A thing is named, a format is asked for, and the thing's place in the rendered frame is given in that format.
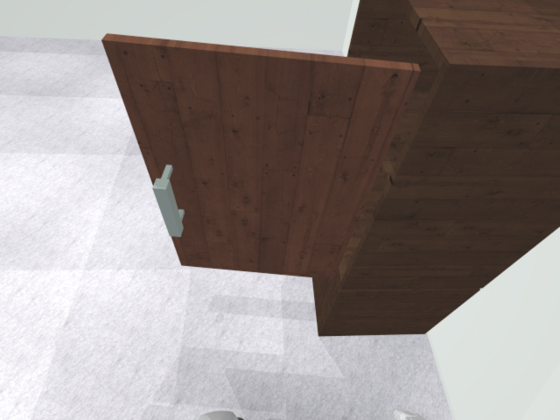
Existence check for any handle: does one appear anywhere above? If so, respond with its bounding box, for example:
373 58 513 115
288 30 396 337
152 164 185 237

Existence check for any cupboard door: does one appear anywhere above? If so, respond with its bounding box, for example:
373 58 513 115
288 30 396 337
101 33 421 279

